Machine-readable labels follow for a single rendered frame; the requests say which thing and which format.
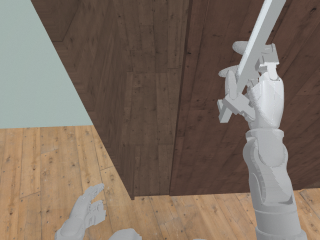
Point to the robot right forearm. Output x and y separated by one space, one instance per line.
271 189

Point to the robot left forearm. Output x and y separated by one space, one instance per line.
72 229

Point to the left robot thigh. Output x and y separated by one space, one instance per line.
125 234

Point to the handle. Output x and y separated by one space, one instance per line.
265 22

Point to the left robot hand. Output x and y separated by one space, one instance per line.
93 213

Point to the right robot hand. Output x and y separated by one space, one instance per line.
266 94

